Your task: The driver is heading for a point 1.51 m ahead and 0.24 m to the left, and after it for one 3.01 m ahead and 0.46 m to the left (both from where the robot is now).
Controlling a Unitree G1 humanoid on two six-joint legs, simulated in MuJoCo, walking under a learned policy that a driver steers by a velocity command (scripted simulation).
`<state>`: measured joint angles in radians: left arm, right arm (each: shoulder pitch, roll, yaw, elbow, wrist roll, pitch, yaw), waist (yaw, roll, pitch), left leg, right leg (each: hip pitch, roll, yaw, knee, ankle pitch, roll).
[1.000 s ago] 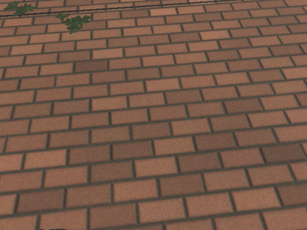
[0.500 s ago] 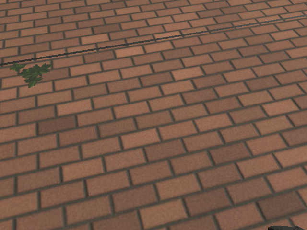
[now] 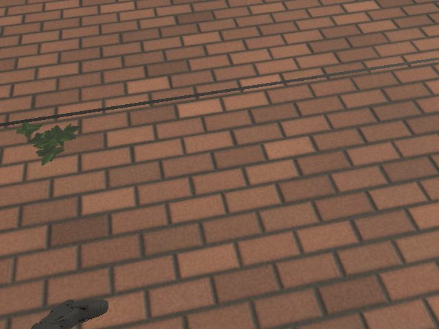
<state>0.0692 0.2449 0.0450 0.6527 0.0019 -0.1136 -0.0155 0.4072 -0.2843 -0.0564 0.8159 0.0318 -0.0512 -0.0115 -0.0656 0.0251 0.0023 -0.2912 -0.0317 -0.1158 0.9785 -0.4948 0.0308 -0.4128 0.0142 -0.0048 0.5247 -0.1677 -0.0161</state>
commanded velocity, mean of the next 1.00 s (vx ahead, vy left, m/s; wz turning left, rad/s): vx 0.50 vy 0.00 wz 0.30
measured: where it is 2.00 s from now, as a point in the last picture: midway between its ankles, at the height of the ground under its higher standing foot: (157, 182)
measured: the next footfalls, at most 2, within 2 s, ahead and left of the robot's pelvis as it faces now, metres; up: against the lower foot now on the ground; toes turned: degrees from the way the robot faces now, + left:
left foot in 0.42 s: +0.35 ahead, +0.19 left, +0.00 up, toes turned +19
right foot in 0.98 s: +0.72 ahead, +0.10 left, +0.00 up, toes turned +16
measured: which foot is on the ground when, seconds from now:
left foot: up 0.00-0.40, down 0.42-1.00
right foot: down 0.00-0.42, up 0.44-0.96, down 0.98-1.00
